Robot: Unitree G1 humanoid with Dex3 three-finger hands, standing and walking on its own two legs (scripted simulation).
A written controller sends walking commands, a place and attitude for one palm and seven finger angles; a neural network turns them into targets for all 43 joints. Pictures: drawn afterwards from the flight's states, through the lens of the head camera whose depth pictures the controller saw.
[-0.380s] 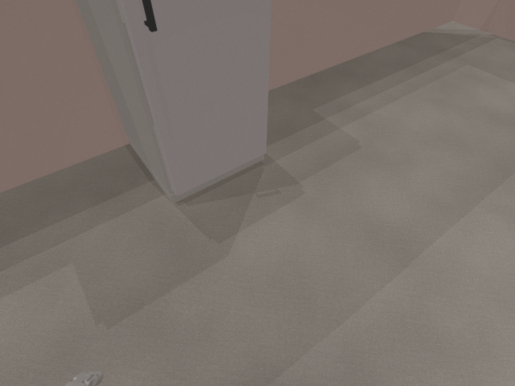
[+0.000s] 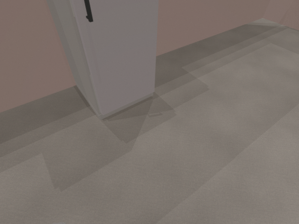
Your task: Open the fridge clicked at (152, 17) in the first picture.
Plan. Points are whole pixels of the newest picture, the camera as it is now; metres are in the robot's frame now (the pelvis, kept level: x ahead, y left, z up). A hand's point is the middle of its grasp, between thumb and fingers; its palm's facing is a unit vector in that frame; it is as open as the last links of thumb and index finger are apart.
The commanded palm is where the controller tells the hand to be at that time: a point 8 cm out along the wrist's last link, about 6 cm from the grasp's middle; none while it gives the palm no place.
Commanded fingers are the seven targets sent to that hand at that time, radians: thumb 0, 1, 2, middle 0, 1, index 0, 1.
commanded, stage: stand and wait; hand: left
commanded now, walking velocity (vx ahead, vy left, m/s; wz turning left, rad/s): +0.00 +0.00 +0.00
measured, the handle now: out of the picture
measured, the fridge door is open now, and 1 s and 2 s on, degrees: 0 0 0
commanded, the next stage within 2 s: look at it before walking up in 0.76 s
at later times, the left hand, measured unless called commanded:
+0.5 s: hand out of the picture +0.06 +0.24 -0.15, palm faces -0.03 -0.94 -0.34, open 7.4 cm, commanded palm none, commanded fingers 0.00 0.90 0.90 -0.20 -0.30 -0.20 -0.30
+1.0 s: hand out of the picture +0.06 +0.25 -0.15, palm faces -0.03 -0.94 -0.34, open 7.4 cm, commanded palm none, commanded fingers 0.00 0.90 0.90 -0.20 -0.30 -0.20 -0.30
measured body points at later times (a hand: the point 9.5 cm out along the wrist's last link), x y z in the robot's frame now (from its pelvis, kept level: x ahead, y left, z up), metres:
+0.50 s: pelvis -0.02 +0.00 +0.00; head -0.02 -0.01 +0.45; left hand +0.06 +0.29 -0.13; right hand +0.05 -0.30 -0.13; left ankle -0.02 +0.12 -0.74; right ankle -0.02 -0.12 -0.74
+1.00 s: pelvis -0.01 +0.00 +0.00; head -0.01 +0.00 +0.45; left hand +0.06 +0.29 -0.13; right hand +0.07 -0.30 -0.13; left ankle -0.02 +0.12 -0.74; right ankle -0.02 -0.12 -0.74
